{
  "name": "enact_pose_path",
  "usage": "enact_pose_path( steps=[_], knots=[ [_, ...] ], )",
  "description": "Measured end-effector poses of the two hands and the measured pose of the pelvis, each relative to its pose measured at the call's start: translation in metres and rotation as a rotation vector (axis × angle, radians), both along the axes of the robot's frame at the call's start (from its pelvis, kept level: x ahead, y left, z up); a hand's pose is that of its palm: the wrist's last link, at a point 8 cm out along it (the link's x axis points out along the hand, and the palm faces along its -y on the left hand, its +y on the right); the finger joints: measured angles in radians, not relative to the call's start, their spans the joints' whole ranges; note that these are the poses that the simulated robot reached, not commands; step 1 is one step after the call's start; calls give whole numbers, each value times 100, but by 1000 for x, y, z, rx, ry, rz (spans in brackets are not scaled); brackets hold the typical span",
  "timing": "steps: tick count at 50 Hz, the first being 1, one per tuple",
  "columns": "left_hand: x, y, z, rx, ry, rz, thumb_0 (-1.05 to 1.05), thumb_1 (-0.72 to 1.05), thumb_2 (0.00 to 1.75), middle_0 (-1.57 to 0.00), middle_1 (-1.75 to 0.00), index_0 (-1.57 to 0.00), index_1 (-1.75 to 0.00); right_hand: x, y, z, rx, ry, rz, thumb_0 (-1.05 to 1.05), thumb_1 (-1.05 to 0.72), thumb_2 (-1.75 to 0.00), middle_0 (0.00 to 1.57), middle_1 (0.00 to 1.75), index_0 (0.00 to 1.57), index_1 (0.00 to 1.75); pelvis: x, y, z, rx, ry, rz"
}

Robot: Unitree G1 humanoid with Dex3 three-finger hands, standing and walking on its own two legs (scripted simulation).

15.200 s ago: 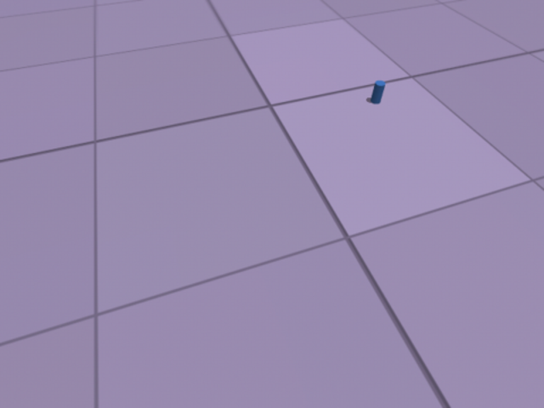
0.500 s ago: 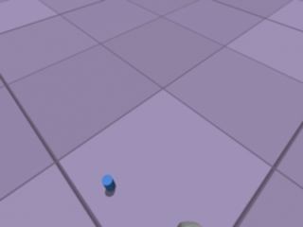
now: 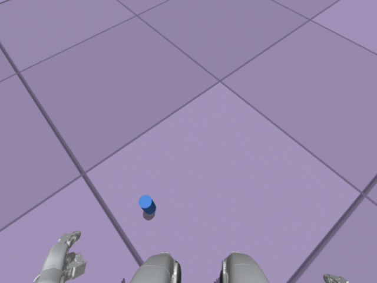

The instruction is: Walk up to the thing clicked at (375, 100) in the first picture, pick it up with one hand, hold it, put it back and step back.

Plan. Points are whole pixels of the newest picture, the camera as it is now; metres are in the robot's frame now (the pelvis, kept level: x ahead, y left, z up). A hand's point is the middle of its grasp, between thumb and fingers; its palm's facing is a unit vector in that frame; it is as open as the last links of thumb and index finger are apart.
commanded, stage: stand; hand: left
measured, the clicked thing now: (147, 204) +0.42 +0.23 -0.68
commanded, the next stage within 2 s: none
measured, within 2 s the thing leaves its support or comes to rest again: neither
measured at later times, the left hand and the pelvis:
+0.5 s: hand out of the picture +0.07 +0.25 -0.12, palm faces -0.05 -0.94 -0.35, open 7.4 cm; pelvis -0.01 +0.00 +0.03, yaw -2 degrees
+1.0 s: hand out of the picture +0.09 +0.24 -0.13, palm faces -0.08 -0.94 -0.32, open 7.4 cm; pelvis +0.00 -0.01 +0.03, yaw -2 degrees
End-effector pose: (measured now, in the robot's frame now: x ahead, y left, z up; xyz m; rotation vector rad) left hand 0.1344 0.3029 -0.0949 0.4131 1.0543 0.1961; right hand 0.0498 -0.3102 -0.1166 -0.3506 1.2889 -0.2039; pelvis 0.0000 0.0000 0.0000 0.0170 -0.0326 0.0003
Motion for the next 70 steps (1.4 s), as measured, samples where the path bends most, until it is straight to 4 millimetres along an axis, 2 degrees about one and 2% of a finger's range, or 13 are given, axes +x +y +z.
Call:
enact_pose_path(
  steps=[3, 9, 14, 20, 25, 31, 37, 42, 47, 56, 62, 70],
  knots=[
    [-6, 3, -11, -36, 28, 13, 1, 90, 90, -20, -30, -21, -30, 4, 9, 13, -18, -36, 17, 0, -90, -90, 20, 30, 20, 30, -2, 7, 4, 6, -5, -15],
    [-22, -1, -16, -107, 76, 11, 1, 90, 90, -20, -30, -21, -30, 19, 19, 38, -45, -127, 6, 0, -90, -90, 21, 30, 21, 30, 1, 12, 16, -27, -10, -36],
    [-35, -3, -12, -105, 83, 10, 1, 90, 90, -20, -30, -21, -30, 35, 19, 42, -28, -209, -7, 0, -90, -90, 21, 30, 21, 30, -2, 10, 18, -37, -45, -55],
    [-56, -5, 3, -88, 100, 23, 1, 90, 90, -20, -30, -21, -30, 43, 19, 42, 26, -237, 0, 0, -90, -90, 21, 30, 21, 30, -8, 3, 25, -29, -52, -45],
    [-73, -7, 9, -72, 121, 36, 1, 90, 90, -20, -30, -21, -30, 38, 14, 37, 51, -217, -2, 0, -90, -90, 21, 30, 21, 30, -11, -2, 28, -26, -47, -40],
    [-85, -10, 8, -67, 160, 45, 1, 90, 90, -20, -30, -20, -30, 16, 6, 32, 53, -147, -28, 0, -90, -90, 20, 30, 21, 30, -12, -7, 30, -25, -39, -40],
    [-81, -15, 3, -82, 182, 41, 1, 90, 90, -20, -30, -21, -30, -8, 0, 31, 34, -64, -59, 0, -90, -90, 20, 30, 20, 30, -10, -9, 31, -22, -27, -42],
    [-71, -19, 1, -93, 178, 30, 1, 90, 90, -20, -30, -21, -30, -17, -2, 31, 22, -30, -75, 0, -90, -90, 20, 30, 20, 30, -6, -9, 32, -20, -21, -43],
    [-57, -21, 3, -95, 158, 17, 1, 90, 90, -20, -30, -21, -30, -12, -1, 31, 21, -37, -80, 0, -90, -90, 20, 30, 20, 30, -3, -8, 32, -19, -21, -44],
    [-40, -21, 8, -88, 115, 9, 1, 90, 90, -20, -30, -21, -30, 8, 3, 33, 30, -90, -60, 0, -90, -90, 20, 30, 20, 30, 0, -8, 33, -19, -22, -43],
    [-43, -19, 10, -82, 124, 14, 1, 90, 90, -20, -30, -20, -30, 15, 3, 33, 35, -101, -50, 0, -90, -90, 20, 30, 21, 30, 0, -8, 33, -18, -18, -44],
    [-57, -18, 7, -78, 164, 32, 1, 90, 90, -20, -30, -20, -30, 14, 1, 31, 34, -77, -47, 0, -90, -90, 20, 30, 21, 30, 2, -9, 33, -18, -14, -42]
  ],
)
